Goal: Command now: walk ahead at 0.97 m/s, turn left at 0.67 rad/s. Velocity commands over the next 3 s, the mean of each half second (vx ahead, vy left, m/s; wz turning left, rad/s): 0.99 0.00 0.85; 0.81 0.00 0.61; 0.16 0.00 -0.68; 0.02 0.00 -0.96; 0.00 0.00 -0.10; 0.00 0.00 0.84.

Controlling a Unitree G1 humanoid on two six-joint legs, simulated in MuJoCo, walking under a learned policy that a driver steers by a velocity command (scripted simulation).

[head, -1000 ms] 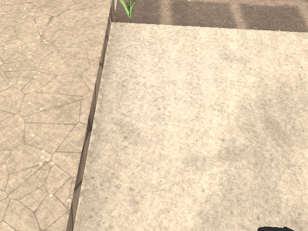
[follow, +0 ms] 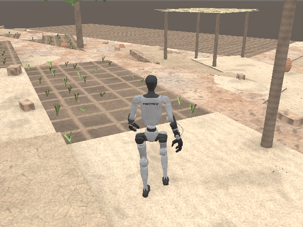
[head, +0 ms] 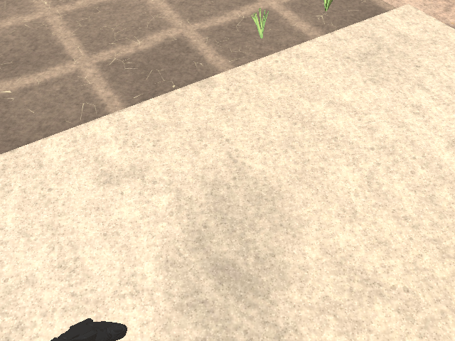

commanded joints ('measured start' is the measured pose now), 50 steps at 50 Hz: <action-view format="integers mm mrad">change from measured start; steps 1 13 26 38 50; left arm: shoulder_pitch -135 262 302 202 67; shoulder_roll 81 216 149 166 124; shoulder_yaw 3 108 86 62 85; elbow -107 -24 153 -39 -53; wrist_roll -19 -9 -42 -4 -92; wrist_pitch -8 -10 -66 -27 -73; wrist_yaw -12 60 40 43 -15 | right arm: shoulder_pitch -108 -166 -604 -215 -130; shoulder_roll -156 -114 -47 -233 -150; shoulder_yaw -40 -17 42 -53 -7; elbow -106 -168 -367 -204 -98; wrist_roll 11 21 -18 -6 -12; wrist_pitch -36 -21 49 22 -12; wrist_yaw -5 -15 92 -31 -73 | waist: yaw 44 170 66 94 62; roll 63 -165 4 -74 123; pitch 138 -242 143 15 -81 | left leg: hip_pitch -254 -673 -499 86 80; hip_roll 217 152 202 300 209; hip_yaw -326 -30 222 -501 17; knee -315 1008 447 -144 63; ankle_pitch -51 -94 261 69 814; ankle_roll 144 -6 11 261 -59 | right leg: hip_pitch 75 921 517 -121 342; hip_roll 0 -361 -128 -46 173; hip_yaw -40 672 -321 25 -131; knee -248 -738 -889 366 -473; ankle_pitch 183 -617 603 -162 547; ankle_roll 51 -146 -27 46 -41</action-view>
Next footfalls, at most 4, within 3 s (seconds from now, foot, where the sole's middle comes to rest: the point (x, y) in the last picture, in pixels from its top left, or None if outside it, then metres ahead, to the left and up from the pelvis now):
0.20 right None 0.40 -0.15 -0.78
0.64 left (156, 281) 0.71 0.19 -0.78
1.04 right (105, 190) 1.10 0.39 -0.78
1.66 left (54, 190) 1.11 0.58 -0.78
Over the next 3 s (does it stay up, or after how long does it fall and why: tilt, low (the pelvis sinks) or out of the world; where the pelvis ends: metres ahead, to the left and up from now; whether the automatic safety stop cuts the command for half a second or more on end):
stays up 1.10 0.46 0.00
